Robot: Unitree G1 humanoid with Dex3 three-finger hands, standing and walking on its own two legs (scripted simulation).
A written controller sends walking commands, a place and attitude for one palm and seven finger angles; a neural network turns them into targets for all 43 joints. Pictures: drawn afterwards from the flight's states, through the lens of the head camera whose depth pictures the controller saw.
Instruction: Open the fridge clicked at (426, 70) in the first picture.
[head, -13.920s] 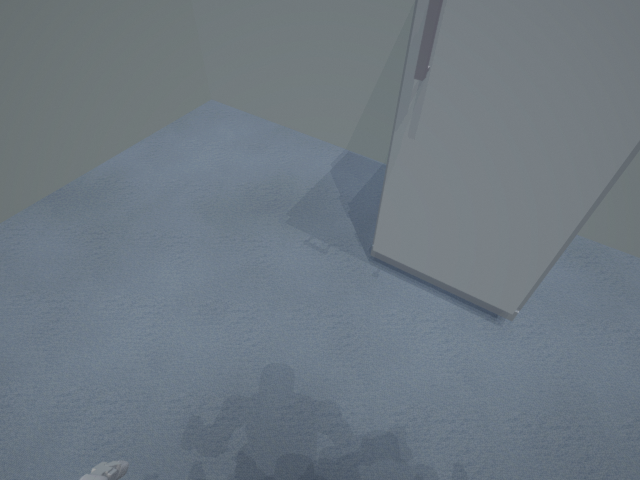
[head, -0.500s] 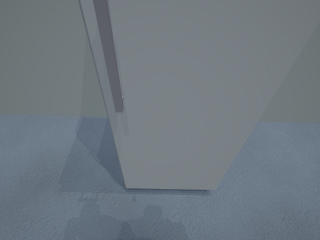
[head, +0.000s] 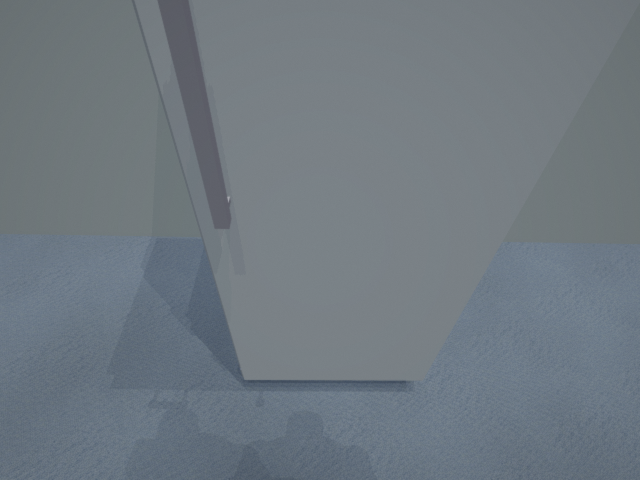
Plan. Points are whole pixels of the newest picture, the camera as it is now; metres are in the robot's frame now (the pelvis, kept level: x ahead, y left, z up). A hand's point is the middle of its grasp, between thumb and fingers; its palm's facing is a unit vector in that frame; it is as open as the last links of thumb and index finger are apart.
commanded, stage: look again from close up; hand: left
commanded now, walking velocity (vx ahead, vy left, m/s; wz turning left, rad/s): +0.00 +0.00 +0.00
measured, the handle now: (205, 124) +0.48 +0.18 +0.21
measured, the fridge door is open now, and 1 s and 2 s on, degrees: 0 0 0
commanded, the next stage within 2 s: raise the hand to about handle height in 0.28 s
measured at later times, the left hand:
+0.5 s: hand out of the picture +0.14 +0.21 -0.09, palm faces +0.25 -0.94 -0.23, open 7.5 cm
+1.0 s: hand (119, 444) +0.15 +0.22 +0.04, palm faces +0.14 -0.99 -0.08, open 9.8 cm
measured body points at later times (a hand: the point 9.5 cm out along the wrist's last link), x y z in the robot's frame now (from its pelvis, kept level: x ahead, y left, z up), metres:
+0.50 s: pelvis +0.00 -0.01 -0.01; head +0.01 -0.01 +0.44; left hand +0.12 +0.26 -0.07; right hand +0.10 -0.26 -0.13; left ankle +0.05 +0.09 -0.74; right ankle -0.05 -0.12 -0.74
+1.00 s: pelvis -0.04 -0.03 -0.06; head -0.02 -0.02 +0.39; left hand +0.14 +0.27 +0.05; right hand +0.19 -0.24 -0.12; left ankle +0.05 +0.09 -0.74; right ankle -0.05 -0.12 -0.74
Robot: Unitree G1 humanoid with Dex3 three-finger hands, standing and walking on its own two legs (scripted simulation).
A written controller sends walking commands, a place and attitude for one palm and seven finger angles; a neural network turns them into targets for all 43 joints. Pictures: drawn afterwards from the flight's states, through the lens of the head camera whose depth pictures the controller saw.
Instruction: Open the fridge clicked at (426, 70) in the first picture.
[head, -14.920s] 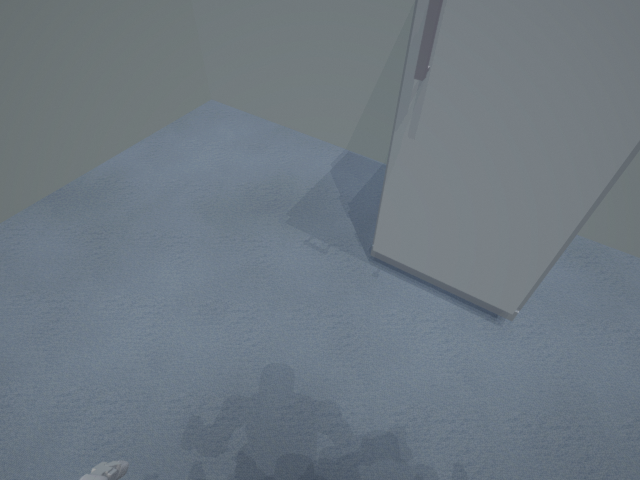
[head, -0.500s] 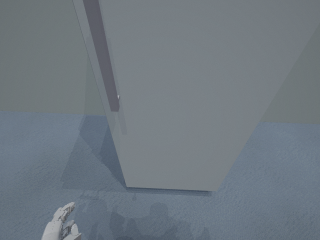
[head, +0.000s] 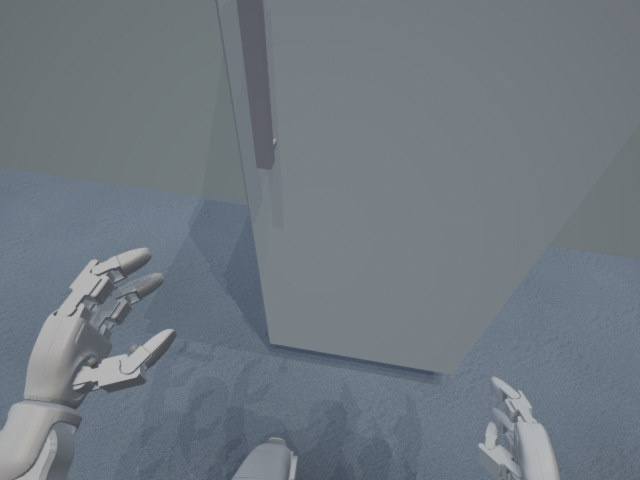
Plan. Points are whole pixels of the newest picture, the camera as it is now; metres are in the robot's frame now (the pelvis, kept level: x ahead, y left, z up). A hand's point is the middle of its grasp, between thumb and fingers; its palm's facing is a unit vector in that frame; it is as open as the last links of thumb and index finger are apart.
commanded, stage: raise the hand to about handle height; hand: left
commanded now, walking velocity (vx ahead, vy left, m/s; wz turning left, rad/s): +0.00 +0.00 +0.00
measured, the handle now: (259, 50) +0.54 +0.15 +0.26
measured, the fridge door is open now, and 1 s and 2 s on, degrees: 0 0 0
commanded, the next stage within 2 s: move the hooked fingers beside the handle in 1.48 s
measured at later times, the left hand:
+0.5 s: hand (80, 257) +0.26 +0.27 +0.18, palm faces +0.02 -1.00 -0.09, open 12.7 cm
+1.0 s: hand out of the picture +0.27 +0.30 +0.29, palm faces +0.07 -0.99 -0.10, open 14.0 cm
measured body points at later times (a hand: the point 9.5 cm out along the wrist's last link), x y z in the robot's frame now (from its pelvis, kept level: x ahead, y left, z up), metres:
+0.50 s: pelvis +0.02 +0.04 +0.04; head +0.01 +0.04 +0.49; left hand +0.26 +0.33 +0.19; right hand +0.20 -0.21 -0.01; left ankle +0.10 +0.11 -0.68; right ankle -0.02 -0.09 -0.68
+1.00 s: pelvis -0.01 +0.02 +0.06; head -0.05 +0.01 +0.50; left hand +0.26 +0.35 +0.29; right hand +0.21 -0.19 +0.00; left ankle +0.10 +0.11 -0.68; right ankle -0.02 -0.09 -0.68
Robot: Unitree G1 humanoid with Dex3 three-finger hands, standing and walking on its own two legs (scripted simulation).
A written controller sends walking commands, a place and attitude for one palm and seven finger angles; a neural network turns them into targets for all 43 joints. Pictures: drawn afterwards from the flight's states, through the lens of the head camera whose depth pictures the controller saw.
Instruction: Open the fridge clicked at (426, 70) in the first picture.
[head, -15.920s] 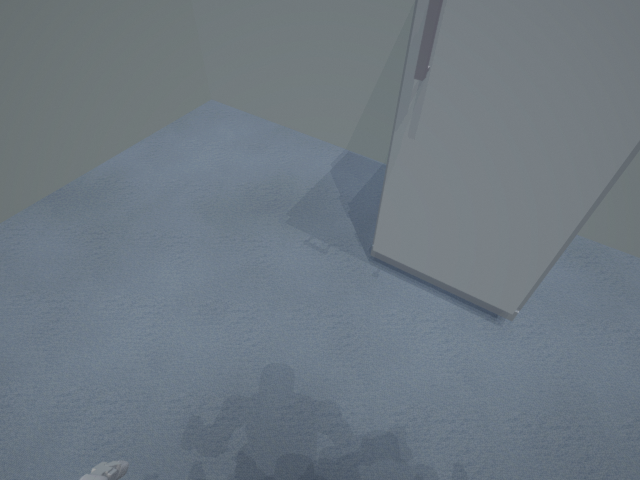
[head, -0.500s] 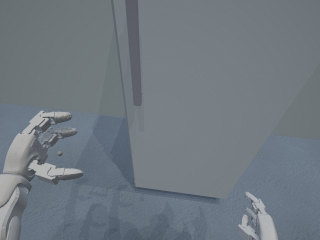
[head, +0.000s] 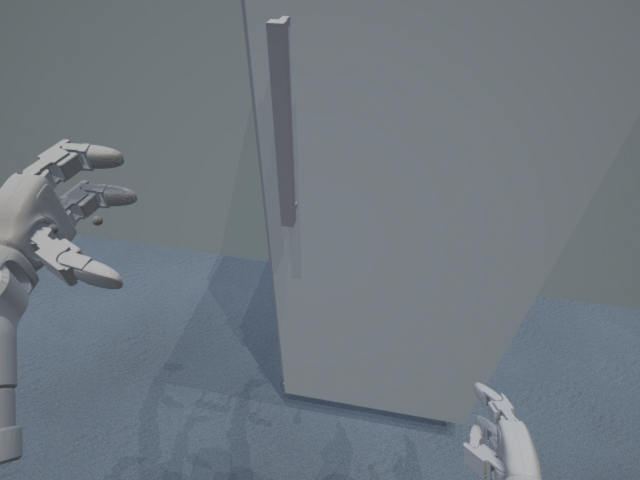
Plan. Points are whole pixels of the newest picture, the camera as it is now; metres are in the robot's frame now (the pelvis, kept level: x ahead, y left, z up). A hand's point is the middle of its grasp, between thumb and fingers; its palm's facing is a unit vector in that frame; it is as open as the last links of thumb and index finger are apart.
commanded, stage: raise the hand to about handle height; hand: left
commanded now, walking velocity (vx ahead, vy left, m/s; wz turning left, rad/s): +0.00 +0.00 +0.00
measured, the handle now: (287, 134) +0.54 +0.14 +0.21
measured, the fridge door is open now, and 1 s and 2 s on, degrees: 0 0 0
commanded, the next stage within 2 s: move the hooked fingers beside the handle in 0.48 s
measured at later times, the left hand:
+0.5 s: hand (131, 208) +0.32 +0.27 +0.22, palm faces +0.05 -1.00 -0.08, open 14.0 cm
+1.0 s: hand (169, 190) +0.35 +0.24 +0.22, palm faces +0.02 -1.00 -0.04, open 14.0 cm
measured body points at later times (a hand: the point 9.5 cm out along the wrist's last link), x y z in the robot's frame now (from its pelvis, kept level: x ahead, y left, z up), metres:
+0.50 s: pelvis +0.03 +0.00 +0.00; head -0.01 -0.02 +0.45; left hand +0.31 +0.32 +0.22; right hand +0.24 -0.23 -0.05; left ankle +0.11 +0.09 -0.74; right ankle -0.01 -0.11 -0.74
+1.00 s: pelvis +0.03 -0.01 +0.00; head -0.01 -0.02 +0.45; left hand +0.34 +0.29 +0.22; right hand +0.23 -0.25 -0.06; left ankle +0.11 +0.09 -0.74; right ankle -0.01 -0.11 -0.74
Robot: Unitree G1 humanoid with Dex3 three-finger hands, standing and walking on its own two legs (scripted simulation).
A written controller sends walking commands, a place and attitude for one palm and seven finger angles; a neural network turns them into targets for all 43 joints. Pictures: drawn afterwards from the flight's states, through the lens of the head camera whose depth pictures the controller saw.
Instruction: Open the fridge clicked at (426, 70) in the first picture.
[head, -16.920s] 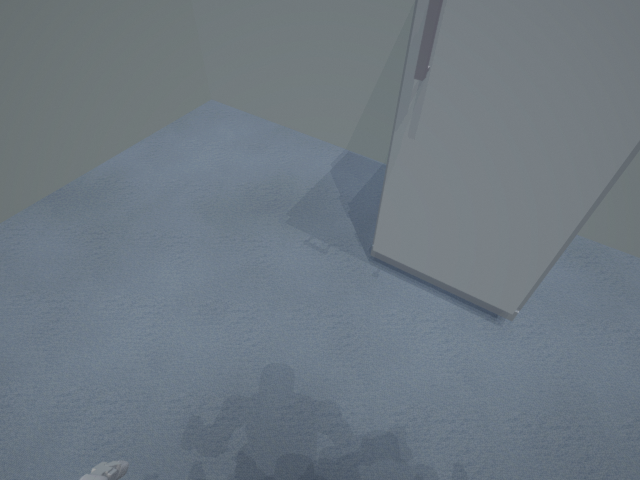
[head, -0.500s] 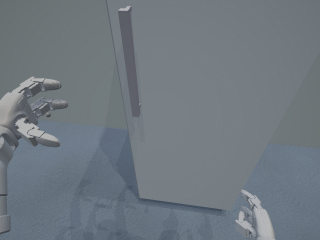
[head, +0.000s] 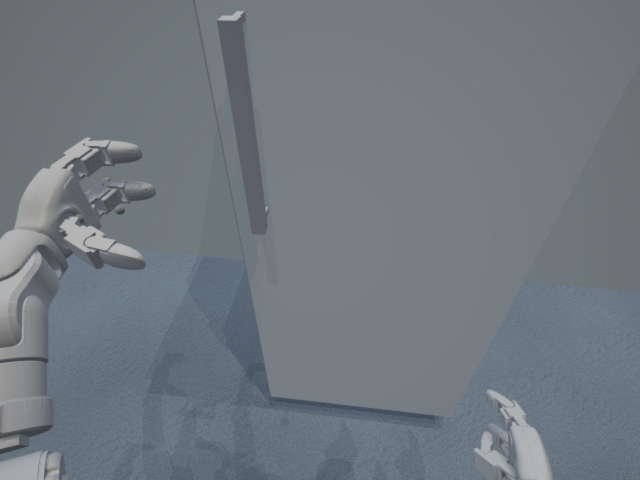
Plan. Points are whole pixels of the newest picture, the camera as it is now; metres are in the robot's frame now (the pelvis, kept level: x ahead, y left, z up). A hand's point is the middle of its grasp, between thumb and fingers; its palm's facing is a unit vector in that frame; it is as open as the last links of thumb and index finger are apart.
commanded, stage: move the hooked fingers beside the handle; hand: left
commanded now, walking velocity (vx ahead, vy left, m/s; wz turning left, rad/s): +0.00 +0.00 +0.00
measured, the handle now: (251, 138) +0.51 +0.16 +0.21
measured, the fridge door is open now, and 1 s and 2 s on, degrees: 0 0 0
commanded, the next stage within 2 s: none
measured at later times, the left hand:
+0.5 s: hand (160, 185) +0.38 +0.24 +0.21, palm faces +0.05 -1.00 -0.02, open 14.0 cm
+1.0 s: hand (189, 163) +0.43 +0.22 +0.21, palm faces +0.02 -1.00 +0.02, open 14.0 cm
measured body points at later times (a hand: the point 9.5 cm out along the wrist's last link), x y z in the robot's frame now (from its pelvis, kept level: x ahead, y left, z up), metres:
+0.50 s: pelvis +0.01 +0.00 +0.00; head -0.02 -0.01 +0.45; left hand +0.37 +0.29 +0.21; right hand +0.16 -0.26 -0.08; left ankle +0.07 +0.11 -0.74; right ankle -0.04 -0.10 -0.74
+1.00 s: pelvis +0.01 +0.00 +0.00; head +0.00 +0.00 +0.45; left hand +0.42 +0.27 +0.21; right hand +0.14 -0.26 -0.09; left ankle +0.07 +0.11 -0.74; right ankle -0.04 -0.10 -0.74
